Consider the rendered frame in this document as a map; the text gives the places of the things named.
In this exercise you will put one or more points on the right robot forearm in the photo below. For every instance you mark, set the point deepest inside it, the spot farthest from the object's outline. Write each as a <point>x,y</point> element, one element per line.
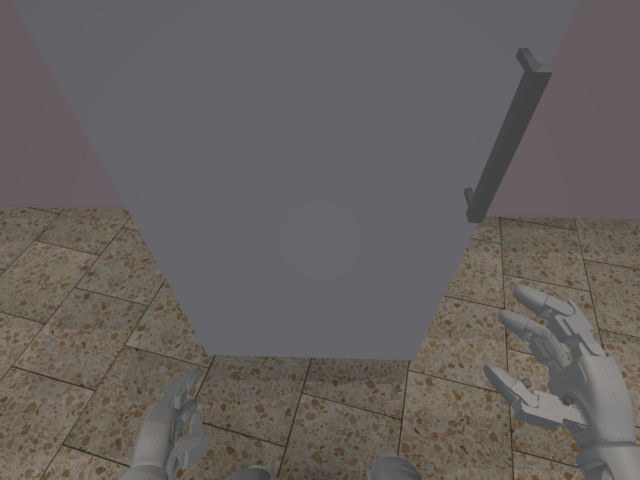
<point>610,461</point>

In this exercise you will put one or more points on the fridge door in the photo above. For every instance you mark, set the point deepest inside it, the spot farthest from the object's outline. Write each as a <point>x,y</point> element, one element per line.
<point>297,167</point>

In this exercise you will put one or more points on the handle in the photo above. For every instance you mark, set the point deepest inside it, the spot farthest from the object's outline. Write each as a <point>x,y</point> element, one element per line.
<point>528,94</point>

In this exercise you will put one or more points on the robot right hand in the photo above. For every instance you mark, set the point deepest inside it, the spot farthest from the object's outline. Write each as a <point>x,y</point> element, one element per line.
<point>602,411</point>

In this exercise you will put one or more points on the robot left hand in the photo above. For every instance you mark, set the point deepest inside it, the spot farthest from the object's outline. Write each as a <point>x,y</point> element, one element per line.
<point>163,425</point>

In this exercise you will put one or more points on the robot right thigh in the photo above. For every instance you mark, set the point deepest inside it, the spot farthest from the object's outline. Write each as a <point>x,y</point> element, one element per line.
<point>391,468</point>

